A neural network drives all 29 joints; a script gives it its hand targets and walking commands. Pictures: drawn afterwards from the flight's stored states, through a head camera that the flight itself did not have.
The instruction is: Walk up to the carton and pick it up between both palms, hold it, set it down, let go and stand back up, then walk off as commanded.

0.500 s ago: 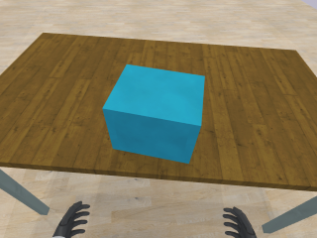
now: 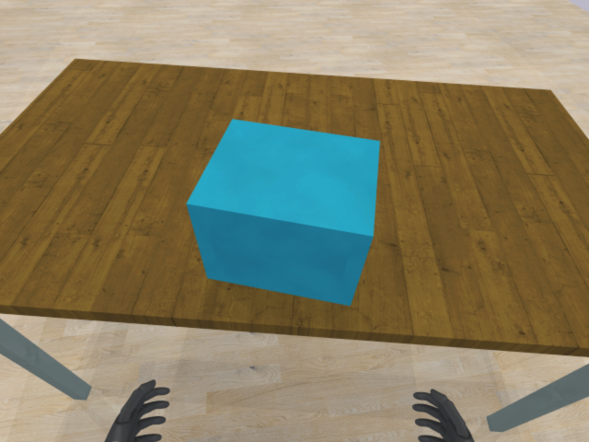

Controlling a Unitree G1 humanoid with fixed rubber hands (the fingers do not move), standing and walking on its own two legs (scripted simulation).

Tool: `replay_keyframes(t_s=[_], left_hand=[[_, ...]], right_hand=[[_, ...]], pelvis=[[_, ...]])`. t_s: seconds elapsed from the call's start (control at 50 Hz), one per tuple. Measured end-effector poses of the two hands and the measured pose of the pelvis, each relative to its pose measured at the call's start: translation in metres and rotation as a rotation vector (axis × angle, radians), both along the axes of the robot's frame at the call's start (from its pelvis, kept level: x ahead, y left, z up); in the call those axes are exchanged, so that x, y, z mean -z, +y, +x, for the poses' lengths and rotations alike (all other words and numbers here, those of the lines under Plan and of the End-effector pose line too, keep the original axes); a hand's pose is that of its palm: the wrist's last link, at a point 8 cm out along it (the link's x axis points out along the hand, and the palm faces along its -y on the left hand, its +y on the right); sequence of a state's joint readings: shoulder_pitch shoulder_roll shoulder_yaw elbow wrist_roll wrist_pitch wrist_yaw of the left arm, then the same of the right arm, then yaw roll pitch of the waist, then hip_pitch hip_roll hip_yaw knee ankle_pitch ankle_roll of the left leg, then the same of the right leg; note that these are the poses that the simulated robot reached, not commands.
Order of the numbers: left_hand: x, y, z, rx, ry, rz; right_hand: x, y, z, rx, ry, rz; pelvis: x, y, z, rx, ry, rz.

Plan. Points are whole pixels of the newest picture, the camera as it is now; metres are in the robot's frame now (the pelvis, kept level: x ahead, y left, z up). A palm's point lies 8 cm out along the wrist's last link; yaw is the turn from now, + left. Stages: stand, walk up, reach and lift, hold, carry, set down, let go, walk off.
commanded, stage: let go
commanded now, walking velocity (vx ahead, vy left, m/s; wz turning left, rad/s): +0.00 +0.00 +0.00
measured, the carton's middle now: (290, 211) +0.46 +0.02 +0.04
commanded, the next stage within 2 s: stand in 0.40 s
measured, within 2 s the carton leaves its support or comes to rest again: neither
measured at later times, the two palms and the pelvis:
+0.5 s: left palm out of the picture +0.13 +0.25 -0.09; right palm out of the picture +0.13 -0.24 -0.11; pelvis +0.00 +0.00 +0.00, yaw +1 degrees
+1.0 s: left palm out of the picture +0.03 +0.31 -0.11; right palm out of the picture +0.05 -0.28 -0.13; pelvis -0.01 +0.01 +0.00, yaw +2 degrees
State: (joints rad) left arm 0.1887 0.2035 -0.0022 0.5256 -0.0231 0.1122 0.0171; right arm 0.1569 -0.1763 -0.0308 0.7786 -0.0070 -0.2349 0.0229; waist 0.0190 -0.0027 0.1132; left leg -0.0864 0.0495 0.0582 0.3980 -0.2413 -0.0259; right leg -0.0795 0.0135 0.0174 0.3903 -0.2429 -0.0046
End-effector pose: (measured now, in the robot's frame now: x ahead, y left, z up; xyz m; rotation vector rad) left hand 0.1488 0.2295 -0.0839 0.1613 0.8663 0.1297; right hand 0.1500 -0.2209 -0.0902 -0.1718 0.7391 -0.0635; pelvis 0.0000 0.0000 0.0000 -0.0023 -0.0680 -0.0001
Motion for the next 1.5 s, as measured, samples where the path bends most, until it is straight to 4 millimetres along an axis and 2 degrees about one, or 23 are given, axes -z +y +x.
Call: replay_keyframes(t_s=[0.3,0.44,0.52,0.64,0.76,0.9,1.12,1.5], left_hand=[[0.001,-0.004,0.001,0.001,-0.003,-0.003],[0.006,0.001,-0.006,0.029,0.011,0.024],[0.013,0.025,-0.023,0.029,0.049,0.080],[0.018,0.065,-0.062,-0.028,0.163,0.155],[0.021,0.083,-0.096,-0.057,0.279,0.188],[0.024,0.082,-0.115,-0.062,0.336,0.178],[0.025,0.076,-0.121,-0.057,0.340,0.163],[0.026,0.078,-0.130,-0.048,0.372,0.169]], right_hand=[[0.003,0.000,-0.002,-0.009,0.010,-0.001],[0.006,-0.003,-0.005,-0.024,0.057,-0.026],[0.018,-0.025,-0.022,-0.004,0.188,-0.084],[0.026,-0.059,-0.057,0.049,0.336,-0.146],[0.030,-0.074,-0.084,0.081,0.429,-0.176],[0.035,-0.068,-0.098,0.078,0.477,-0.163],[0.037,-0.053,-0.097,0.065,0.460,-0.129],[0.035,-0.063,-0.113,0.084,0.492,-0.144]], pelvis=[[0.000,0.001,-0.001,0.003,-0.008,-0.002],[0.001,0.000,-0.002,-0.003,0.008,0.001],[0.004,0.000,-0.001,-0.014,0.029,0.000],[0.004,0.002,0.002,-0.027,0.034,-0.001],[0.003,0.005,0.002,-0.033,0.029,-0.001],[0.001,0.007,-0.003,-0.033,0.022,0.001],[-0.002,0.009,-0.012,-0.030,0.015,0.003],[-0.003,0.008,-0.022,-0.024,0.017,0.001]])
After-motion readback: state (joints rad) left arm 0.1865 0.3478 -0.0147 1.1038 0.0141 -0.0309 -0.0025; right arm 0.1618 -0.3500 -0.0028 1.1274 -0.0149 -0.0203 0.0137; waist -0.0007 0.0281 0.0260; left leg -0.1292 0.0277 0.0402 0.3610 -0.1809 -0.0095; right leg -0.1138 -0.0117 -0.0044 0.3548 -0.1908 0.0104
